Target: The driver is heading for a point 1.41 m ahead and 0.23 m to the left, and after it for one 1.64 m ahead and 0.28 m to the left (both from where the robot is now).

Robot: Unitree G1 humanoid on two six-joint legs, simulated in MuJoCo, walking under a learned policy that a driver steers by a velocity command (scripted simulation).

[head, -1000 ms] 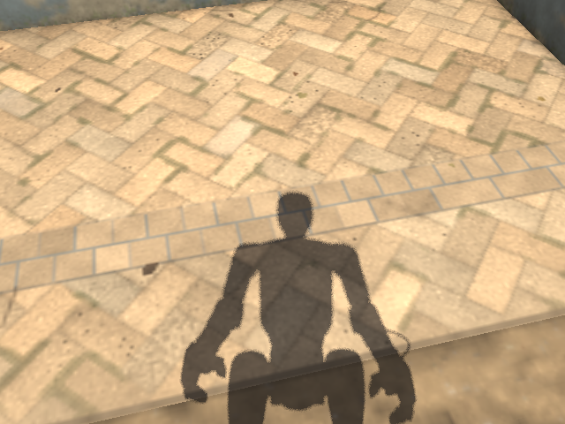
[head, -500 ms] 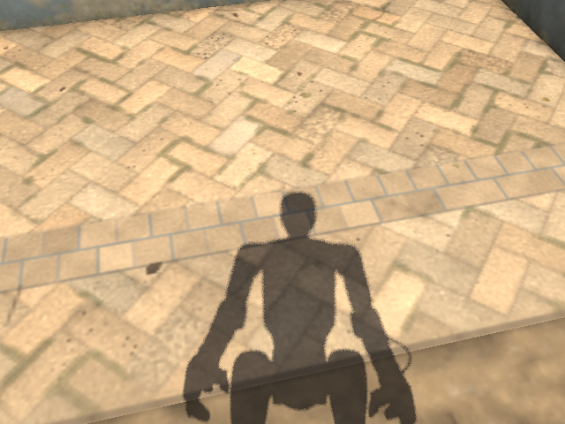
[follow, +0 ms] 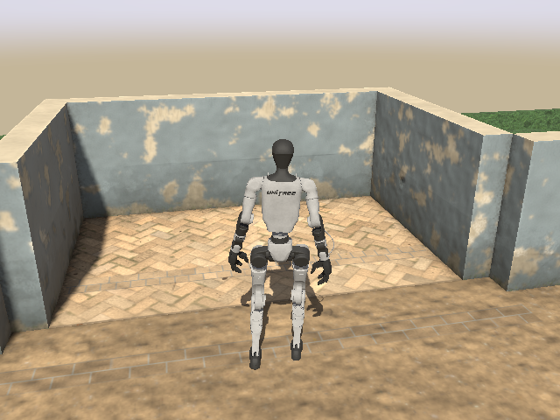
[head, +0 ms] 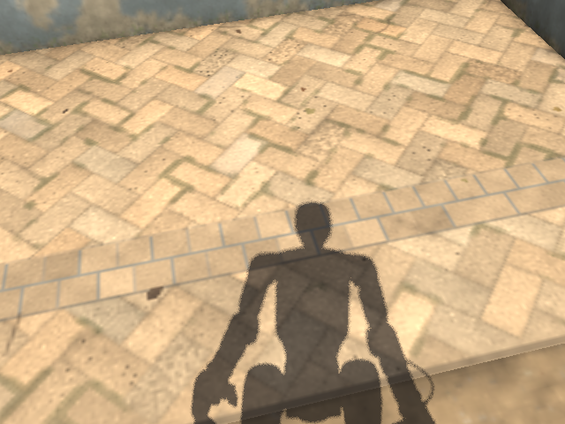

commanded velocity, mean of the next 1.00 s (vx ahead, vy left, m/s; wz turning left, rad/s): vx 0.46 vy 0.00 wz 0.00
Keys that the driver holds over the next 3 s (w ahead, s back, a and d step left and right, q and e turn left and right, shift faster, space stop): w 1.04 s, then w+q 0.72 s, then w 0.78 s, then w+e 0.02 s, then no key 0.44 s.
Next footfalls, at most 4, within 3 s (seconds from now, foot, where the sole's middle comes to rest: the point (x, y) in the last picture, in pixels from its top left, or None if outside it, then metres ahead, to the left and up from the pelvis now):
0.44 left None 0.41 0.13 -0.76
1.02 right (344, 341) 0.74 -0.10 -0.76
1.58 left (245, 257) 1.02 0.17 -0.76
2.08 right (273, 174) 1.37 0.09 -0.76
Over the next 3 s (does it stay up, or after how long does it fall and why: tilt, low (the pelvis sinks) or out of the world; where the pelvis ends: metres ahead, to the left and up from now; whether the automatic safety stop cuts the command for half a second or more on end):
stays up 1.53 0.33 0.01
